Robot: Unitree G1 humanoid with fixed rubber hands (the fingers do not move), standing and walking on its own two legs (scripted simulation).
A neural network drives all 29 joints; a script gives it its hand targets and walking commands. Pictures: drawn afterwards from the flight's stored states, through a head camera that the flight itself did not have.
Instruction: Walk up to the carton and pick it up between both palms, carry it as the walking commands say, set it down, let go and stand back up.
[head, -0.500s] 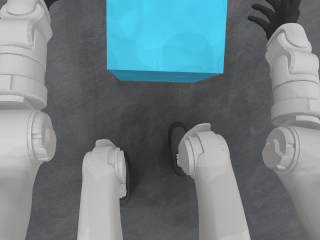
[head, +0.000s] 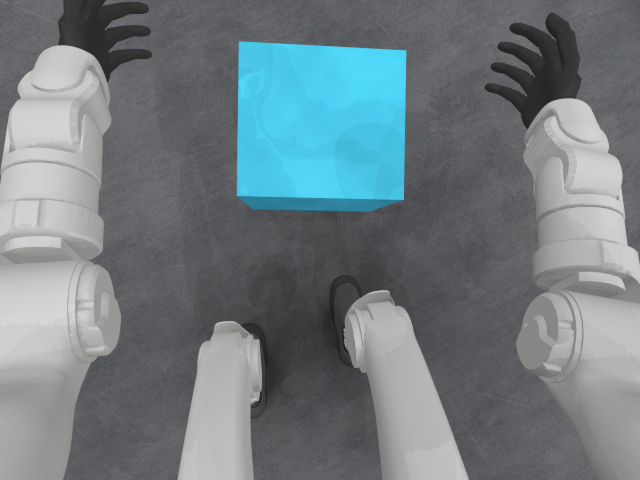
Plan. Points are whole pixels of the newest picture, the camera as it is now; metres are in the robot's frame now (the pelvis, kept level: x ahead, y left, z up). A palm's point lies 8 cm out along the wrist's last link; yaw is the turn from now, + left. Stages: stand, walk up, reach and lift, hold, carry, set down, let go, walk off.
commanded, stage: set down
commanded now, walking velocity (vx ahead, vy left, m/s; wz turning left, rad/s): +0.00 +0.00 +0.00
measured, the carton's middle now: (316, 144) +0.54 -0.09 -0.44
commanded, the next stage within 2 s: let go in 0.30 s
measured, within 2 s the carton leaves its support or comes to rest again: neither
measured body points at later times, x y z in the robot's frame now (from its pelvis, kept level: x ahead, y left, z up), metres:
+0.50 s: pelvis +0.03 -0.01 +0.09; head +0.33 -0.03 +0.44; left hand +0.56 +0.15 -0.02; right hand +0.47 -0.29 -0.02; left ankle +0.05 +0.12 -0.54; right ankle +0.13 -0.12 -0.55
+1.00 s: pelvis +0.09 -0.01 +0.18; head +0.20 -0.02 +0.61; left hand +0.36 +0.20 +0.09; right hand +0.30 -0.26 +0.09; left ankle +0.05 +0.12 -0.55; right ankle +0.13 -0.12 -0.55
